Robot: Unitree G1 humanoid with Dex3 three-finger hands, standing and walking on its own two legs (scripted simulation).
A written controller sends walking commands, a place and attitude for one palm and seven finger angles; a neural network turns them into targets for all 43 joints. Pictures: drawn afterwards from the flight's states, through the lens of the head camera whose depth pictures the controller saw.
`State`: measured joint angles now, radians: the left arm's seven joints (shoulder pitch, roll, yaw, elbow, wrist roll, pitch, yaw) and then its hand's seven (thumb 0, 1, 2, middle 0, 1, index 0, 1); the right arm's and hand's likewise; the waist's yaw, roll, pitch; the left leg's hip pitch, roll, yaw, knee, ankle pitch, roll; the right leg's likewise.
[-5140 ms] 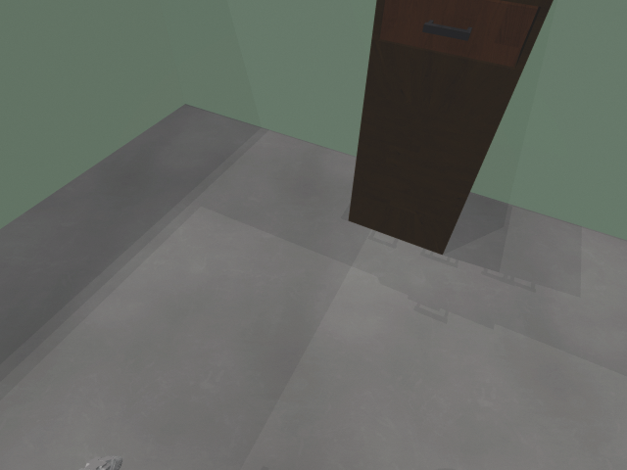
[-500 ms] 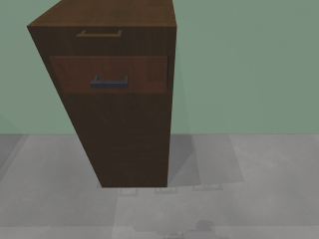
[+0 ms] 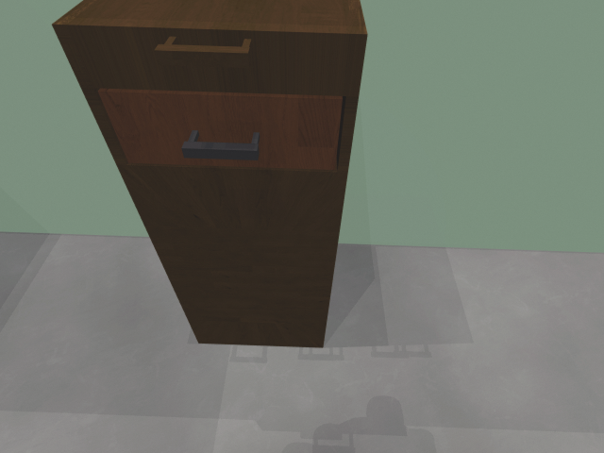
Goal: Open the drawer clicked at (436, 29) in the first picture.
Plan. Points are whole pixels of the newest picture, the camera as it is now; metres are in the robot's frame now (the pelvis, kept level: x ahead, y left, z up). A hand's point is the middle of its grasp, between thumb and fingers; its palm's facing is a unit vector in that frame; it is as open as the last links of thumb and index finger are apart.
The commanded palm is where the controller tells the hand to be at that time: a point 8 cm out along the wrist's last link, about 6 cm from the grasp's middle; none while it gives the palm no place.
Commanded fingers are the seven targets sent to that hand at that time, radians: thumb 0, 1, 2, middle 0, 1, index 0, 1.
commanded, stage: look again from close up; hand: left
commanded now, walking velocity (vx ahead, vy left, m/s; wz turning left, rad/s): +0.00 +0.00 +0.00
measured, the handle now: (223, 143) +0.56 +0.17 +0.11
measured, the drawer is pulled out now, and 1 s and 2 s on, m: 0.00 0.00 0.00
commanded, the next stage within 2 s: raise the hand with hooked fingers in 0.30 s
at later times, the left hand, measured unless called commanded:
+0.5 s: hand out of the picture +0.10 +0.21 -0.12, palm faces -0.10 -0.89 -0.44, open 7.4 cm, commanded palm +0.12 +0.25 -0.04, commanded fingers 0.00 0.76 0.84 -0.21 -0.39 -0.21 -0.39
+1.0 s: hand (114, 390) +0.19 +0.24 +0.01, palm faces +0.11 -0.06 -0.99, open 9.7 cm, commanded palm +0.17 +0.24 +0.08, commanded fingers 0.00 0.18 0.59 -0.25 -0.76 -0.25 -0.76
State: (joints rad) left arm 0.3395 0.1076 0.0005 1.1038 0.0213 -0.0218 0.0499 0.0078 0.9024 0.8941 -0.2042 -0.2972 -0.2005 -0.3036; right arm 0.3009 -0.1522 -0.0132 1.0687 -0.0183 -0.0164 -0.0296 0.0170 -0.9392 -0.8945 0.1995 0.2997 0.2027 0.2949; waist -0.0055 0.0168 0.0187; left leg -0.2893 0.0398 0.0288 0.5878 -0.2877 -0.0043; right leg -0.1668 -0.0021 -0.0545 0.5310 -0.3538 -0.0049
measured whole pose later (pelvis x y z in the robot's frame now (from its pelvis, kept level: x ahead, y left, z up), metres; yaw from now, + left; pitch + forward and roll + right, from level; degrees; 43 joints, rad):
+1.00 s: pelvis -0.03 -0.03 -0.03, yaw +1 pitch +5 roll +1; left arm 0.26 0.44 0.02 0.01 0.99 -0.06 0.36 0.00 0.38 0.68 -0.26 -0.62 -0.26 -0.63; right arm 0.05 -0.23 -0.02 0.58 -0.06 0.04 -0.03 0.01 -0.91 -0.89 0.20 0.30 0.20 0.30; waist 0.10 0.03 -0.06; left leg -0.54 0.04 -0.02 0.77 -0.32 -0.03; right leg -0.46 0.01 -0.08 0.81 -0.44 -0.06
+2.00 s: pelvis -0.03 +0.01 +0.01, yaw +1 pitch -2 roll +0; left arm -0.34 0.64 0.01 -0.07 0.79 0.12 -0.23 0.00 -0.49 0.30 -0.32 -1.20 -0.32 -1.20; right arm 0.07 -0.27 0.05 0.63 0.03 0.12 0.01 0.01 -0.91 -0.89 0.20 0.30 0.21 0.30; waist 0.10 0.10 0.02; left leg -0.22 -0.01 0.02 0.41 -0.15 0.02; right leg -0.14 -0.03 -0.05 0.44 -0.26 0.01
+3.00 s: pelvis -0.01 -0.01 +0.01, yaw +1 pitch +1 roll +1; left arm -0.49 0.55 -0.10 0.16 0.84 0.07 -0.17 0.00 -0.50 0.30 -0.32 -1.20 -0.32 -1.20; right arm 0.15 -0.29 0.01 0.65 0.03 0.14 0.01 0.01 -0.91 -0.89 0.20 0.30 0.20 0.30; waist 0.06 0.09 -0.01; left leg -0.26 0.00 0.02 0.42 -0.17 0.00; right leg -0.20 -0.02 -0.04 0.47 -0.29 -0.02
